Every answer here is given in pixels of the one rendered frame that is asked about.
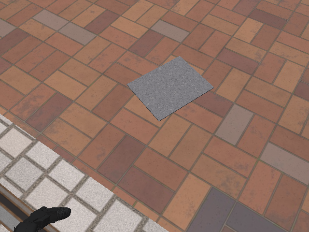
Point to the robot left hand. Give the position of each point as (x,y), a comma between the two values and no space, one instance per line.
(42,217)

